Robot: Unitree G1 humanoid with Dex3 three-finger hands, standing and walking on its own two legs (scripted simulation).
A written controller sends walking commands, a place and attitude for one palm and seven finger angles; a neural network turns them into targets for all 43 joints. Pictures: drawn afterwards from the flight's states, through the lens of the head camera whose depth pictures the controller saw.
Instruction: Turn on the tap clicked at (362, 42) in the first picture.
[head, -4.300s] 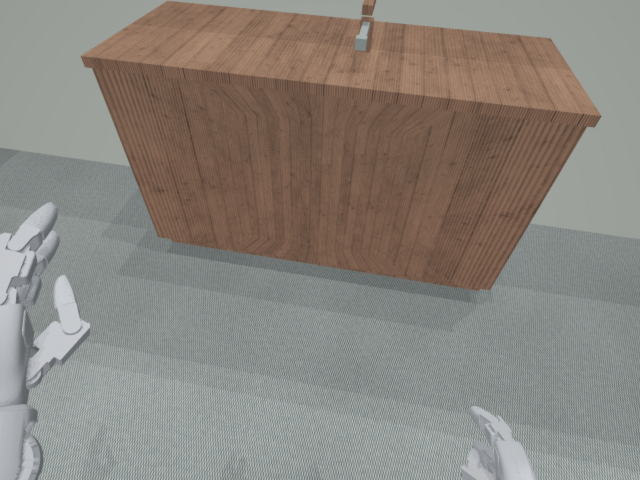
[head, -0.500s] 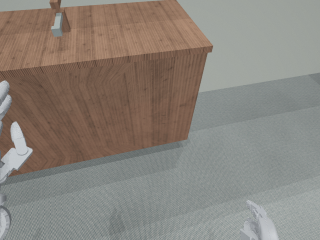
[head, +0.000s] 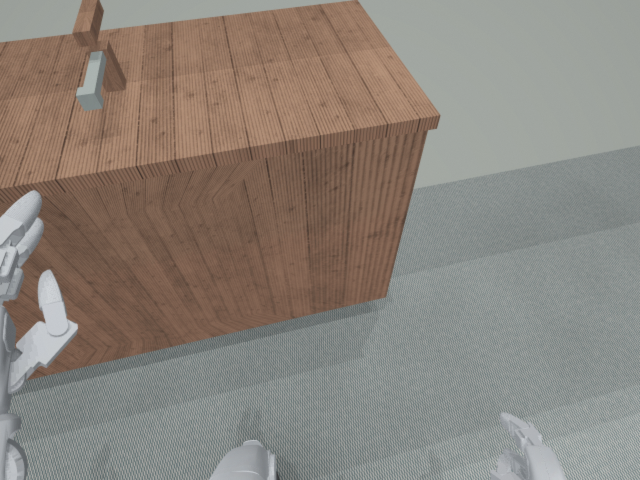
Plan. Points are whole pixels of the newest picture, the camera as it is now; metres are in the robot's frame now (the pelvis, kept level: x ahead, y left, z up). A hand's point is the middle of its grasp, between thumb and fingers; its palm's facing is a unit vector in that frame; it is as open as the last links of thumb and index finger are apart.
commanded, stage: take the last steps up to it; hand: left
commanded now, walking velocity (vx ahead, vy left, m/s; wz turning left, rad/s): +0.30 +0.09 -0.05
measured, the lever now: (90, 98) +0.63 +0.41 +0.11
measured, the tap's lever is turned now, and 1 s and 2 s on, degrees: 0 0 0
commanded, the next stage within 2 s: come to a stop and stand still in 0.80 s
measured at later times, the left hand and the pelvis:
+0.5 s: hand (98, 225) +0.32 +0.24 +0.17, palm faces +0.41 -0.79 -0.46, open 7.4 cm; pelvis +0.10 +0.01 -0.02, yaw -3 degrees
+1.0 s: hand (120, 172) +0.40 +0.24 +0.18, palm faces +0.35 -0.85 -0.40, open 7.4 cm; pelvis +0.16 +0.03 -0.01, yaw -3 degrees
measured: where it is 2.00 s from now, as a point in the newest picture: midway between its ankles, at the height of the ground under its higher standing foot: outside the picture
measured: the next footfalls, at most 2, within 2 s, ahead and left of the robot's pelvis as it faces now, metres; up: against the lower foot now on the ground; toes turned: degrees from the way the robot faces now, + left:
left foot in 0.10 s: +0.16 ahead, +0.15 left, +0.00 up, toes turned +8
right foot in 0.42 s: +0.16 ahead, -0.08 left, +0.00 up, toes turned -11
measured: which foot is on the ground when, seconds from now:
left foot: up 0.00-0.08, down 0.10-0.44, up 0.46-0.76, down 0.78-1.00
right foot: down 0.00-0.10, up 0.12-0.40, down 0.42-0.80, up 0.82-1.00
